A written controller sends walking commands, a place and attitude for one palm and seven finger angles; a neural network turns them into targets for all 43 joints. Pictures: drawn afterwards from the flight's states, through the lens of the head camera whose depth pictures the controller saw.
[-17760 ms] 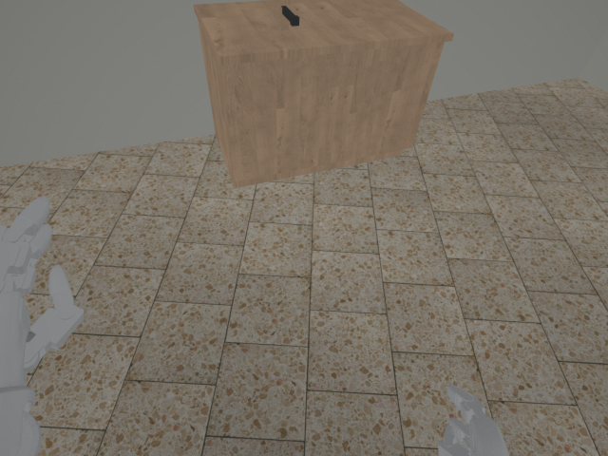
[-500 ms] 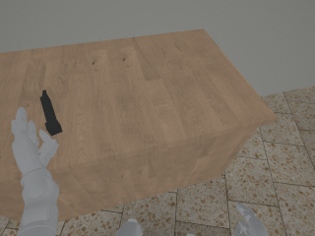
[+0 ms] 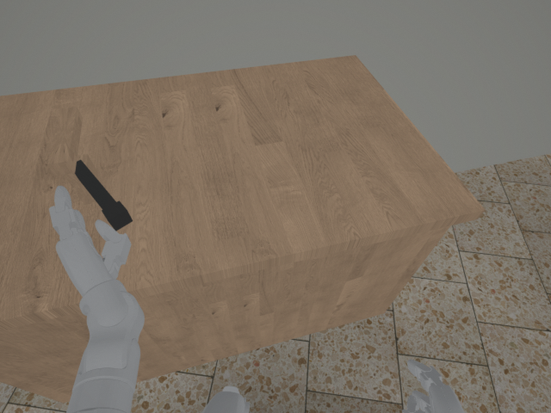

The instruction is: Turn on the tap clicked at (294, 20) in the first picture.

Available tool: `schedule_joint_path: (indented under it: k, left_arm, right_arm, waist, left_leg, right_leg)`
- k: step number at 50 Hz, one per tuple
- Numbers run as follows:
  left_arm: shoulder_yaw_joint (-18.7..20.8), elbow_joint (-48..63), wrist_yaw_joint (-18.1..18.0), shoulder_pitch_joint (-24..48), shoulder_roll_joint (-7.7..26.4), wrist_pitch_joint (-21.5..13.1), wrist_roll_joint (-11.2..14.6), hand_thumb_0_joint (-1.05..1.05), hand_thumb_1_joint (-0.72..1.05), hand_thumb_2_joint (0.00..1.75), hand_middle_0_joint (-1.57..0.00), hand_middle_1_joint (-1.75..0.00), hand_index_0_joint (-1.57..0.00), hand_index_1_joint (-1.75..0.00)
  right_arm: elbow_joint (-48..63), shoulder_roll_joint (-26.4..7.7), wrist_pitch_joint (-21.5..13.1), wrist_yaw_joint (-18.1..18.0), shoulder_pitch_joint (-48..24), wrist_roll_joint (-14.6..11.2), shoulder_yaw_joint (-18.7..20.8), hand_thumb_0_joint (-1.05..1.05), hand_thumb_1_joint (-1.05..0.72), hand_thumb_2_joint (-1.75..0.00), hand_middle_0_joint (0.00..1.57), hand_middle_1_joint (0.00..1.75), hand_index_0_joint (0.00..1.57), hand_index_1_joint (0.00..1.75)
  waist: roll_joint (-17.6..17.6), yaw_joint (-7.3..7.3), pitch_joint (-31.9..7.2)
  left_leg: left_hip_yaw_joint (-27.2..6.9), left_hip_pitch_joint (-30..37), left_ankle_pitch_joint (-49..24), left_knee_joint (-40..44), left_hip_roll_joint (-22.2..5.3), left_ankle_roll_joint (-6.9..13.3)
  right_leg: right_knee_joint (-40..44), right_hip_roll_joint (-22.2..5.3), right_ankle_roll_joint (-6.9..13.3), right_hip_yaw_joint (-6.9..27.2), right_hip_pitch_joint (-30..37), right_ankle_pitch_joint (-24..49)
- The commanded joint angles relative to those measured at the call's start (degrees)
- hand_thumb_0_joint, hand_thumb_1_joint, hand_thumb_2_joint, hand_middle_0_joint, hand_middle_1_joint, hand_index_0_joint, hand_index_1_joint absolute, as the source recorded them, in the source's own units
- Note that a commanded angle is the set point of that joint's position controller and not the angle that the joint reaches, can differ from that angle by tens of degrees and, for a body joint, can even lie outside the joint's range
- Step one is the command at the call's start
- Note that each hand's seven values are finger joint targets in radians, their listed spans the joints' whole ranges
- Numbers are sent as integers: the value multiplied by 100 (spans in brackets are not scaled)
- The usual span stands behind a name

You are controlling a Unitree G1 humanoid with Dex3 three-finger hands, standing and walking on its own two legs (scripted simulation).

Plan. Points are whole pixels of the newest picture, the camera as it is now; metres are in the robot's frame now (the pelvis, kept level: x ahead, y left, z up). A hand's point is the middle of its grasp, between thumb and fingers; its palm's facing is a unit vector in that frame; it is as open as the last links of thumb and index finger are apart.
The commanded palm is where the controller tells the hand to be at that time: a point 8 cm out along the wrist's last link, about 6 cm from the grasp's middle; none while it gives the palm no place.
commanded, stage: push the lever round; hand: left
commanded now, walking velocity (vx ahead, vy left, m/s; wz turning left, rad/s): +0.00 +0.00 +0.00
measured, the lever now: (117, 215) +0.38 +0.26 +0.06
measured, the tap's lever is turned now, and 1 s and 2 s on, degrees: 28 55 80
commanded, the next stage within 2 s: lift the hand up off the lever in 1.72 s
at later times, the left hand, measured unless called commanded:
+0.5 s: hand (144, 228) +0.36 +0.22 +0.06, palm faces +0.74 -0.67 -0.05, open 7.7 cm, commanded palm +0.31 +0.23 +0.06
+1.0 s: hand (166, 206) +0.40 +0.20 +0.06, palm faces +0.80 -0.60 -0.07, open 7.7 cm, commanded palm +0.35 +0.20 +0.06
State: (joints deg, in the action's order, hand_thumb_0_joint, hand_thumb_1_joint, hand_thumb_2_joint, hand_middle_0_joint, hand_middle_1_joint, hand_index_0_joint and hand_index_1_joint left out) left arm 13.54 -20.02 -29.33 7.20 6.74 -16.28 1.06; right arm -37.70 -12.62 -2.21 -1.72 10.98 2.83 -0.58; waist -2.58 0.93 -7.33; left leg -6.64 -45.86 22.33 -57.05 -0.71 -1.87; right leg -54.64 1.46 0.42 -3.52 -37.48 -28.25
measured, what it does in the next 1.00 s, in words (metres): stands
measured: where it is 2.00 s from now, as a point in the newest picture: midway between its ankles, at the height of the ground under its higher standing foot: outside the picture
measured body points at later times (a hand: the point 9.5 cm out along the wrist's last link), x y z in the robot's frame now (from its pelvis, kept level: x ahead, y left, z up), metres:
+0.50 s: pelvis +0.01 +0.00 +0.00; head +0.04 +0.00 +0.45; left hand +0.31 +0.25 +0.07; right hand +0.16 -0.24 -0.10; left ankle +0.06 +0.13 -0.68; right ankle -0.01 -0.12 -0.68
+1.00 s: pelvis +0.00 -0.01 +0.00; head +0.05 +0.00 +0.45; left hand +0.36 +0.22 +0.07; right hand +0.13 -0.24 -0.12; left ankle +0.06 +0.13 -0.68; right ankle -0.01 -0.12 -0.68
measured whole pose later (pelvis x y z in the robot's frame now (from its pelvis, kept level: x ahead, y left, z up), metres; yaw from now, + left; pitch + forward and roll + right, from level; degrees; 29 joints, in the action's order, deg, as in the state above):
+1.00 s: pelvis +0.00 -0.01 +0.00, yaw +0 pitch +13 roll -3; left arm 15.5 -37.5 -50.0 26.4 0.1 -12.8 -7.1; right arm -41.9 -10.8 2.0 1.4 10.6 6.1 1.5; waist -2.6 2.8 -9.1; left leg -7.2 -48.3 22.2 -57.1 -0.8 -2.4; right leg -54.9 1.6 1.0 -4.1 -39.9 -28.4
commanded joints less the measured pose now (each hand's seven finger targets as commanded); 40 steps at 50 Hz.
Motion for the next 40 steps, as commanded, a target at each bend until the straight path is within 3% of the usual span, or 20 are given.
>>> schedule_joint_path:
  k: [1,2,3,6,7,8,10,12,16,17,18,20,22,26,27,28,32,35,37,40]
  left_arm:
    - [1,1196,-228,1681,712,-289,-229,0,90,90,-15,-15,-15,-15]
    - [256,1174,-302,1553,920,-273,-277,0,90,90,-15,-15,-15,-15]
    - [-28,1205,-318,1594,624,-263,-283,0,90,90,-15,-15,-15,-15]
    - [-50,1126,-449,1849,587,-264,-314,0,90,90,-15,-15,-15,-15]
    - [88,1063,-508,1755,700,-247,-383,0,90,90,-15,-15,-15,-15]
    - [-133,1143,-535,1848,485,-250,-398,0,90,90,-15,-15,-15,-15]
    - [-141,1129,-618,1817,442,-242,-428,0,90,90,-15,-15,-15,-15]
    - [72,1026,-729,1670,599,-186,-490,0,90,90,-15,-15,-15,-15]
    - [-292,1132,-859,1896,205,-185,-539,0,90,90,-15,-15,-15,-15]
    - [-149,1077,-926,1810,303,-160,-586,0,90,90,-15,-15,-15,-15]
    - [-444,1108,-946,2030,33,-162,-598,0,90,90,-15,-15,-15,-15]
    - [-372,950,-1044,2157,77,-150,-620,0,90,90,-15,-15,-15,-15]
    - [-95,830,-1152,2029,293,-131,-659,0,90,90,-15,-15,-15,-15]
    - [-333,659,-1288,2607,51,-109,-719,0,90,90,-15,-15,-15,-15]
    - [-93,577,-1350,2600,251,-96,-771,0,90,90,-15,-15,-15,-15]
    - [-271,582,-1366,2669,45,-95,-764,0,90,90,-15,-15,-15,-15]
    - [-9,176,-1533,2789,189,-46,-806,0,90,90,-15,-15,-15,-15]
    - [-254,70,-1619,3295,-84,-69,-837,0,90,90,-15,-15,-15,-15]
    - [-22,-33,-1715,3257,102,-65,-892,0,90,90,-15,-15,-15,-15]
    - [-281,-178,-1809,3718,-183,-66,-961,0,90,90,-15,-15,-15,-15]
  right_arm:
    - [761,-714,-169,-18,-337,8,302,0,-90,-90,20,30,20,30]
    - [740,-735,-142,-24,-306,15,329,0,-90,-90,20,30,20,30]
    - [775,-705,-127,1,-308,26,311,0,-90,-90,20,30,20,30]
    - [742,-706,-107,15,-330,38,329,0,-90,-90,20,30,20,30]
    - [710,-716,-84,8,-310,41,346,0,-90,-90,20,30,20,30]
    - [745,-690,-73,31,-332,42,341,0,-90,-90,20,30,20,30]
    - [731,-681,-58,54,-310,56,356,0,-90,-90,20,30,20,30]
    - [716,-700,-9,50,-315,69,379,0,-90,-90,20,30,20,30]
    - [733,-651,23,91,-359,77,385,0,-90,-90,20,30,20,30]
    - [706,-663,36,82,-347,86,406,0,-90,-90,20,30,20,30]
    - [707,-634,34,102,-378,88,384,0,-90,-90,20,30,20,30]
    - [648,-634,37,106,-399,103,388,0,-90,-90,20,30,20,30]
    - [627,-655,67,88,-406,130,415,0,-90,-90,20,30,20,30]
    - [563,-589,91,94,-495,132,387,0,-90,-90,20,30,20,30]
    - [500,-599,116,80,-467,138,407,0,-90,-90,20,30,20,30]
    - [544,-569,129,101,-488,147,395,0,-90,-90,20,30,20,30]
    - [441,-583,166,106,-447,191,421,0,-90,-90,20,30,20,30]
    - [425,-542,173,151,-466,199,405,0,-90,-90,20,30,20,30]
    - [385,-575,185,157,-432,226,438,0,-90,-90,20,30,20,30]
    - [331,-542,188,213,-405,249,434,0,-90,-90,20,30,20,30]
  waist:
    - [-68,78,-1505]
    - [-158,-6,-1553]
    - [-70,58,-1571]
    - [29,99,-1537]
    - [-45,35,-1535]
    - [-68,90,-1576]
    - [-78,67,-1656]
    - [-58,8,-1635]
    - [-4,82,-1647]
    - [-56,34,-1615]
    - [-64,124,-1576]
    - [45,145,-1472]
    - [128,59,-1528]
    - [37,170,-1472]
    - [-40,104,-1519]
    - [-73,135,-1574]
    - [129,117,-1683]
    - [47,222,-1604]
    - [-7,146,-1713]
    - [46,290,-1772]
  left_leg:
    - [237,1400,-709,756,118,270]
    - [220,1409,-821,769,100,253]
    - [217,1441,-890,757,111,261]
    - [233,1405,-835,726,96,263]
    - [205,1418,-904,760,87,247]
    - [227,1476,-962,731,96,257]
    - [252,1515,-1082,698,92,253]
    - [250,1475,-1140,709,89,251]
    - [271,1548,-1201,701,78,244]
    - [237,1548,-1214,721,64,231]
    - [247,1589,-1208,716,71,237]
    - [247,1511,-1064,712,64,239]
    - [243,1441,-1058,723,68,243]
    - [285,1392,-841,729,90,247]
    - [244,1415,-872,751,77,226]
    - [265,1432,-877,748,98,233]
    - [255,1342,-930,702,88,231]
    - [280,1351,-820,690,92,234]
    - [252,1333,-889,690,83,218]
    - [249,1402,-903,647,68,217]
  right_leg:
    - [962,24,133,25,266,1348]
    - [946,27,152,33,316,1420]
    - [924,20,142,2,333,1495]
    - [964,20,131,19,289,1469]
    - [944,29,155,5,324,1489]
    - [927,20,150,5,314,1563]
    - [932,16,159,9,370,1697]
    - [941,19,164,9,414,1740]
    - [950,3,162,-9,415,1812]
    - [936,12,173,-24,387,1754]
    - [938,0,168,-35,341,1758]
    - [995,-6,163,-27,292,1639]
    - [1010,-7,163,-11,370,1638]
    - [1059,-41,156,11,265,1428]
    - [1032,-29,181,-2,273,1421]
    - [1027,-42,175,-4,293,1433]
    - [1020,-29,169,-11,312,1484]
    - [1032,-37,167,-23,172,1370]
    - [995,-24,186,-29,207,1406]
    - [948,-24,185,-74,67,1397]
